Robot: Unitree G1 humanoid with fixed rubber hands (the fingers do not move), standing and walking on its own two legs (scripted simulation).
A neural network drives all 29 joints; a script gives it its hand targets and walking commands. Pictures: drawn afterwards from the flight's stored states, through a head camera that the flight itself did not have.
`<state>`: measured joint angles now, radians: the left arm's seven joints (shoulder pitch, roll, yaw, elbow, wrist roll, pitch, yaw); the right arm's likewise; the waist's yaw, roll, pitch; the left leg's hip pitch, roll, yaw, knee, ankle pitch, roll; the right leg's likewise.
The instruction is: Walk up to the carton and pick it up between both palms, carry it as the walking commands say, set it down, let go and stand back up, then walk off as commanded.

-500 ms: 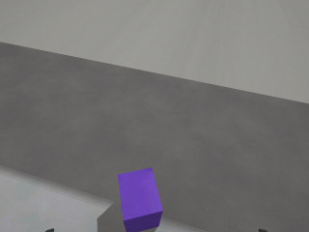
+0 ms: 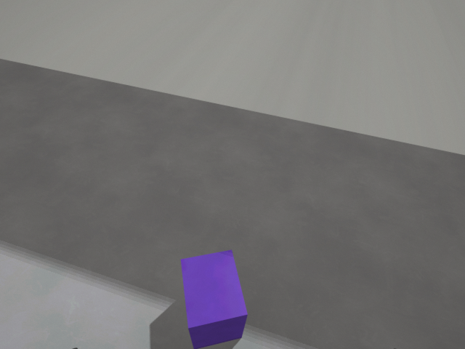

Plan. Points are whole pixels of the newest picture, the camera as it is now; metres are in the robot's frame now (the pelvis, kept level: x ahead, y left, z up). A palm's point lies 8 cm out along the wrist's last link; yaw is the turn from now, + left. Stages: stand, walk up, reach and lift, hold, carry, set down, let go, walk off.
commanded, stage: stand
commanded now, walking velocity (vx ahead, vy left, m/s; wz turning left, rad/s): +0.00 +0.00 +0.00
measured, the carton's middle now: (212, 300) +0.42 +0.06 -0.63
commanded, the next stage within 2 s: walk off in 0.12 s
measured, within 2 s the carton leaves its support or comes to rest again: neither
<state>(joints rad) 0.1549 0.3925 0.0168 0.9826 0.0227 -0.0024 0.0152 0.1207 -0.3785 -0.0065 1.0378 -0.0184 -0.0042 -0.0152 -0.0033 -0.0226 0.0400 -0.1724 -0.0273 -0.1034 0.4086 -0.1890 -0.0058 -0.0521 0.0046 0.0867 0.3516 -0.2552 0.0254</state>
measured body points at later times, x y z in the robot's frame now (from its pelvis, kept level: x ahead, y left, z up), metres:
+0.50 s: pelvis -0.01 -0.03 +0.00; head +0.01 -0.02 +0.44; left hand +0.04 +0.30 -0.13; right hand +0.09 -0.33 -0.13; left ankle +0.02 +0.12 -0.74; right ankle -0.04 -0.14 -0.74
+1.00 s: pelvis +0.00 -0.11 -0.03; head +0.02 -0.06 +0.41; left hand -0.10 +0.14 -0.19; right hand +0.21 -0.29 -0.16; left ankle -0.06 -0.03 -0.75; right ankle -0.03 -0.18 -0.71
